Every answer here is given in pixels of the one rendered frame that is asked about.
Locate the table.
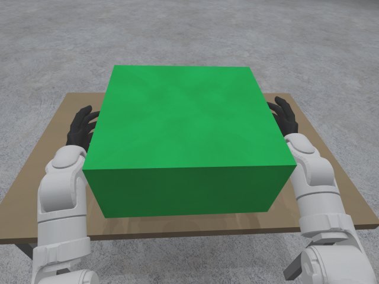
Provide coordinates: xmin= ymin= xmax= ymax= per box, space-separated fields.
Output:
xmin=0 ymin=92 xmax=379 ymax=280

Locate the right robot forearm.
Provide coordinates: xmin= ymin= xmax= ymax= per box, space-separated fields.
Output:
xmin=284 ymin=133 xmax=377 ymax=284

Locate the left robot forearm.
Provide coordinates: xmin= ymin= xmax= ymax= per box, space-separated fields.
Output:
xmin=31 ymin=145 xmax=91 ymax=284

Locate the right robot upper arm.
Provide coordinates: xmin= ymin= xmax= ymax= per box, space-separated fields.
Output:
xmin=301 ymin=246 xmax=375 ymax=284

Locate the left robot hand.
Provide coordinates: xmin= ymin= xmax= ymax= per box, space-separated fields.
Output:
xmin=66 ymin=105 xmax=100 ymax=153

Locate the right robot hand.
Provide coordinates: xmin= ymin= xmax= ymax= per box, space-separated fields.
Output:
xmin=267 ymin=96 xmax=298 ymax=137

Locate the left robot upper arm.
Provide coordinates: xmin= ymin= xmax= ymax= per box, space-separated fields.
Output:
xmin=38 ymin=269 xmax=99 ymax=284

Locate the carton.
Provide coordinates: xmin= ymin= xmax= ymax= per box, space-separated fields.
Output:
xmin=82 ymin=65 xmax=297 ymax=218

